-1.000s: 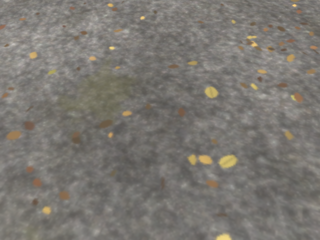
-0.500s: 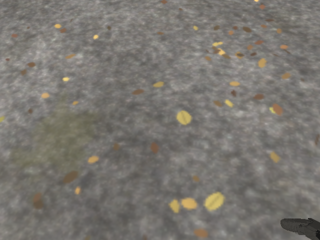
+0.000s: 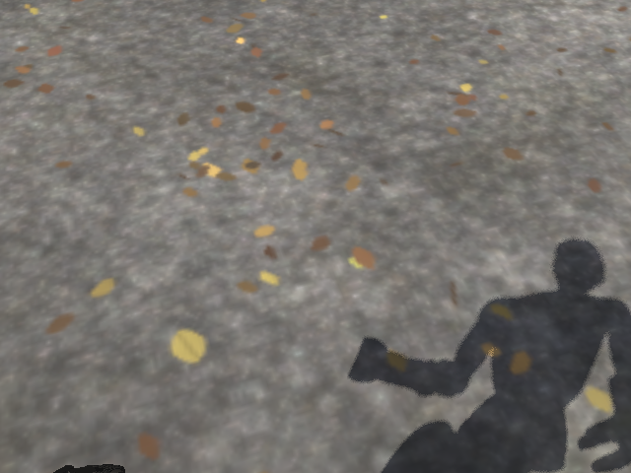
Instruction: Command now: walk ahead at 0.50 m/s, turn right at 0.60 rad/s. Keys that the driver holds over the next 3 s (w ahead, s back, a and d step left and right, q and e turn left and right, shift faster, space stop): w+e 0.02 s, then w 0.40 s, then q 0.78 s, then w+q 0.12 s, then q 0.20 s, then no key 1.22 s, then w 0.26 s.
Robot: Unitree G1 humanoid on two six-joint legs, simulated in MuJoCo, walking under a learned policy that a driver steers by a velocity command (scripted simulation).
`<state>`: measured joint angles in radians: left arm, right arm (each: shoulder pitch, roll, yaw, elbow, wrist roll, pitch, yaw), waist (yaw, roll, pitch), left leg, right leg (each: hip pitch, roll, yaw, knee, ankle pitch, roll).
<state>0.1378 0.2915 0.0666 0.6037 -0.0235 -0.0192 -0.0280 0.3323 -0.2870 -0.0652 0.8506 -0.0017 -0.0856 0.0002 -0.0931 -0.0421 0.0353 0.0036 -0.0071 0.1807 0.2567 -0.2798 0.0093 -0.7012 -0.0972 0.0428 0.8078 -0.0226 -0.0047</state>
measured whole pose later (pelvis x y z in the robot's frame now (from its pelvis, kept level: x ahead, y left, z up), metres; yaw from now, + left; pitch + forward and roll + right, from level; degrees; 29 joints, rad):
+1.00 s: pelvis +0.44 -0.04 -0.01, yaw +8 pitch +3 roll -1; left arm 0.15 0.29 0.05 0.71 0.01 0.00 0.05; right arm 0.17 -0.30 -0.07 0.68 0.00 0.03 -0.02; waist -0.03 0.00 0.03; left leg -0.42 -0.12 -0.15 0.47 -0.10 0.06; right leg -0.53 0.00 0.13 0.81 -0.32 0.08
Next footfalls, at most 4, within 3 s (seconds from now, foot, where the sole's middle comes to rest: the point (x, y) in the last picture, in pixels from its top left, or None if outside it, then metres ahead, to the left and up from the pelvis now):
0.14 right None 0.25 -0.14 -0.78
0.64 left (280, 437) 0.55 0.05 -0.78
1.10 right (384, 425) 0.56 -0.18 -0.78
1.54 left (258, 464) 0.50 0.09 -0.78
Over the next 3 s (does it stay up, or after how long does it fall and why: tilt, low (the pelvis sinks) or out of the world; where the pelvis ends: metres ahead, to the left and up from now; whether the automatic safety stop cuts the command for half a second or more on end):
stays up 0.58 -0.01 -0.01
